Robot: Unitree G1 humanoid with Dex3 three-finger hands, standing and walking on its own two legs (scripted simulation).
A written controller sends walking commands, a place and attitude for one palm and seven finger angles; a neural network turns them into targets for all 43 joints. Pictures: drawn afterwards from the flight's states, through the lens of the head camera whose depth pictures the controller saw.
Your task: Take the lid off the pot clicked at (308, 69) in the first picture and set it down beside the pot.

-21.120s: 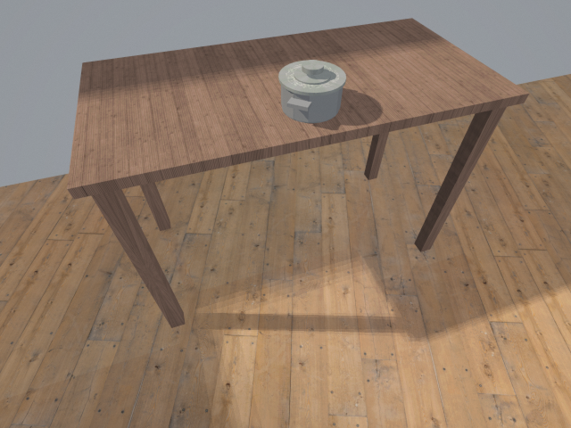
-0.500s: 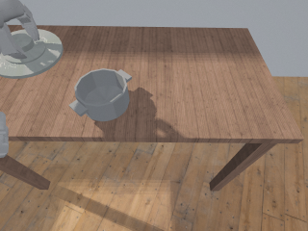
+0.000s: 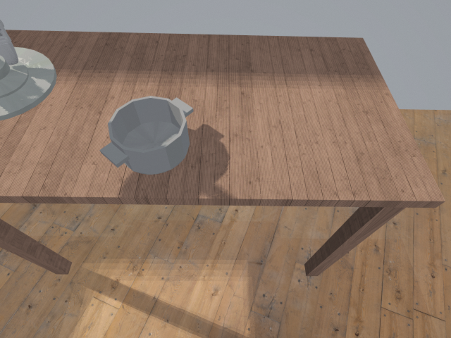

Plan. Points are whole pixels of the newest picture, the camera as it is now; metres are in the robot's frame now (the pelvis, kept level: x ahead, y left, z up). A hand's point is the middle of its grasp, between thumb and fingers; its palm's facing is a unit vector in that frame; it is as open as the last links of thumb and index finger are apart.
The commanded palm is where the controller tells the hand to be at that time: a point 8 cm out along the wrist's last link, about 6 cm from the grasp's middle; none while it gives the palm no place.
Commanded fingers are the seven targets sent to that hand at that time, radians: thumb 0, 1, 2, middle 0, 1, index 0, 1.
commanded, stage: move the lid sideways beside the pot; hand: left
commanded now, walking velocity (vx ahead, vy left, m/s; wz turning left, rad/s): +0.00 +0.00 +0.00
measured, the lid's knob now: out of the picture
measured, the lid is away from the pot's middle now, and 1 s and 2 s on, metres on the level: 0.20 0.23 0.24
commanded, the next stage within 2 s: lower the lid onto the table in 1.06 s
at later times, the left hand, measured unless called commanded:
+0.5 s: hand out of the picture +0.47 +0.37 +0.23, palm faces -0.31 -0.15 -0.94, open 8.2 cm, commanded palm +0.51 +0.37 +0.32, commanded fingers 0.00 0.61 0.94 -0.80 -1.12 -0.78 -1.09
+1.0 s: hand out of the picture +0.47 +0.36 +0.23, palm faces -0.33 -0.15 -0.93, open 8.2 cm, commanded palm +0.52 +0.38 +0.32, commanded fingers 0.00 0.61 0.94 -0.80 -1.12 -0.78 -1.09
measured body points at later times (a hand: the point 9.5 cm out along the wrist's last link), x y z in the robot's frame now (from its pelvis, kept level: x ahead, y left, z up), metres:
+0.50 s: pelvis +0.01 +0.01 +0.00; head +0.09 +0.01 +0.44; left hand +0.48 +0.37 +0.28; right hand +0.02 -0.27 -0.13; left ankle -0.01 +0.09 -0.74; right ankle -0.04 -0.15 -0.74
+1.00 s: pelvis +0.01 +0.01 +0.00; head +0.09 +0.01 +0.44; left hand +0.48 +0.37 +0.28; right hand +0.02 -0.27 -0.13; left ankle -0.01 +0.09 -0.74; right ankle -0.04 -0.15 -0.74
